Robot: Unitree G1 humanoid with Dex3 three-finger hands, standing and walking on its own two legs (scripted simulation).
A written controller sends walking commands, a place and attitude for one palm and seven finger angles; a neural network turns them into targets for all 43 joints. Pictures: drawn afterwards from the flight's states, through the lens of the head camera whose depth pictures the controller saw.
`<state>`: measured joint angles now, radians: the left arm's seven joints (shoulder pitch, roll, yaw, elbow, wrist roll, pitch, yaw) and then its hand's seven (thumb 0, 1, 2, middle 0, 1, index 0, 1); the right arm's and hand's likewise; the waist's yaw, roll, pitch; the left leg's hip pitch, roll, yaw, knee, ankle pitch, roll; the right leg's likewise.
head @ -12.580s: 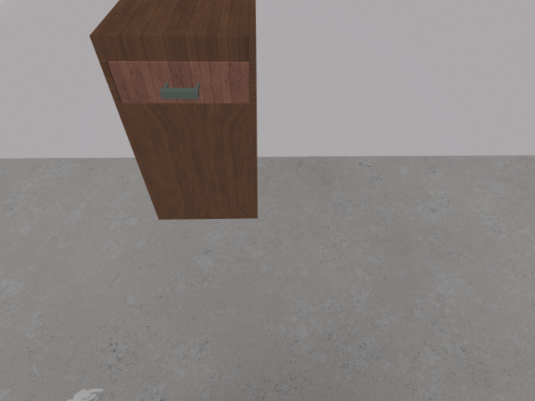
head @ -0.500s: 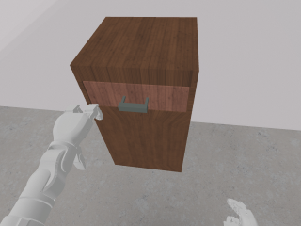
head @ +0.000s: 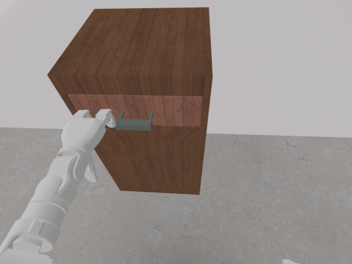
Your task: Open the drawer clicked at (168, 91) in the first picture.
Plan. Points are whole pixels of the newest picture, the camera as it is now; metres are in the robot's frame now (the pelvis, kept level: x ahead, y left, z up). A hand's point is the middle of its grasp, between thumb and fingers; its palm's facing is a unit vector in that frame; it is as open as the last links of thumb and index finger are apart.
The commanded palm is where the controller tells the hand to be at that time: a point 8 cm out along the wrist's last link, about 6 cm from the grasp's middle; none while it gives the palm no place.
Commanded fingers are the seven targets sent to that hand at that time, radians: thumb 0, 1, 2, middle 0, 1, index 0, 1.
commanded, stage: move the hooked fingers above the handle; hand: left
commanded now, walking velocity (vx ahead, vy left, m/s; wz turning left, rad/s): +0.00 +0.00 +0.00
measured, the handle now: (135, 119) +0.54 +0.18 -0.05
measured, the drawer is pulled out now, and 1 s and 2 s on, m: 0.00 0.00 0.00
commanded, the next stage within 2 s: lower the fingers behind the handle in 1.56 s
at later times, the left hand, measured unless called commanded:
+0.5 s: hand (111, 130) +0.43 +0.21 +0.03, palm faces -0.04 -0.03 -1.00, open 13.9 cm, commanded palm +0.43 +0.21 +0.08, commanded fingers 0.00 -0.50 0.30 -0.30 -1.20 -0.30 -1.20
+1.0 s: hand (129, 116) +0.50 +0.18 +0.01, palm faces -0.03 -0.03 -1.00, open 13.7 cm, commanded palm +0.48 +0.19 +0.07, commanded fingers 0.00 -0.50 0.30 -0.30 -1.20 -0.30 -1.20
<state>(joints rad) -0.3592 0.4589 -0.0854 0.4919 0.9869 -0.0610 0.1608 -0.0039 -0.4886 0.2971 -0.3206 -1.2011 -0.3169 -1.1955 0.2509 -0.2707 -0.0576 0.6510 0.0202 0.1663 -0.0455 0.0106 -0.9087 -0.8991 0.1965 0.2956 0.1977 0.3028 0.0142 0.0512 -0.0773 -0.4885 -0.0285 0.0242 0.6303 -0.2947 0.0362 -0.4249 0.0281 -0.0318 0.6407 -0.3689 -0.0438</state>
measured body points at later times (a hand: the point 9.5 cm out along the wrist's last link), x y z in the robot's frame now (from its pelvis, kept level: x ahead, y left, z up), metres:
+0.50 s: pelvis +0.01 +0.01 -0.01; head +0.06 -0.01 +0.44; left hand +0.43 +0.21 +0.08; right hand +0.08 -0.26 -0.14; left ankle +0.01 +0.10 -0.72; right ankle -0.03 -0.09 -0.72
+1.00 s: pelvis +0.00 +0.01 -0.02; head +0.09 +0.01 +0.42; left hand +0.50 +0.17 +0.07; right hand -0.05 -0.26 -0.15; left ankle +0.01 +0.10 -0.72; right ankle -0.03 -0.09 -0.72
